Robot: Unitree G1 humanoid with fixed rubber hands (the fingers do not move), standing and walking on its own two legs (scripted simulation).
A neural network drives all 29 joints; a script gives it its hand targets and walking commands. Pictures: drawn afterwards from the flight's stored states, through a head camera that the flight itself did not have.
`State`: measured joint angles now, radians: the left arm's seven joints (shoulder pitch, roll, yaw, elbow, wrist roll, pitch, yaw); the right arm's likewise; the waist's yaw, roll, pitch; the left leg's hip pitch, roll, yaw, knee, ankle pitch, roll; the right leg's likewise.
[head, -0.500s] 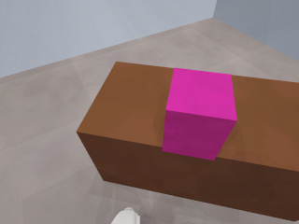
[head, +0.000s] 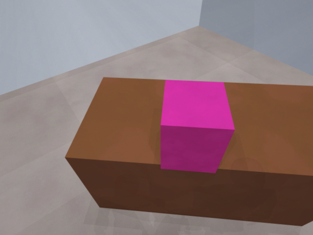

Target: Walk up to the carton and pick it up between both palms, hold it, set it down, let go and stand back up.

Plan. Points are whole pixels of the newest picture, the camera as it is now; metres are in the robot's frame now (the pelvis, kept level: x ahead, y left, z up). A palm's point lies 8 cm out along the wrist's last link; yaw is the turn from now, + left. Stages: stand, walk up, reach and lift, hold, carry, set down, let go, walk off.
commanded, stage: walk up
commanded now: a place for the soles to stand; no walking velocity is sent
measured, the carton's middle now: (190, 127) +0.49 -0.09 -0.05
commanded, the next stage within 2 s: none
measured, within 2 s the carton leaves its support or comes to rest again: neither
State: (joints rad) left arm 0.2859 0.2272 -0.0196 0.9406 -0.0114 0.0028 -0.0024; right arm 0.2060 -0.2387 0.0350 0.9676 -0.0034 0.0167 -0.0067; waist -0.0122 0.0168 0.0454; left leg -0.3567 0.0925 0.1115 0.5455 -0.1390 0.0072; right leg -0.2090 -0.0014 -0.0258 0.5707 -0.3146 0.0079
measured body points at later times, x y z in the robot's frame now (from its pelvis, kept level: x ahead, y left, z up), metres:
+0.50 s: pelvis +0.00 -0.04 +0.00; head +0.02 -0.04 +0.45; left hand +0.05 +0.23 -0.14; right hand +0.01 -0.30 -0.14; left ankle +0.10 +0.12 -0.73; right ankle +0.01 -0.18 -0.71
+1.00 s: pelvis +0.05 -0.09 +0.01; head +0.05 -0.08 +0.46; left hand +0.12 +0.13 -0.14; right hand +0.05 -0.33 -0.14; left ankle +0.07 +0.02 -0.73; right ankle +0.01 -0.20 -0.73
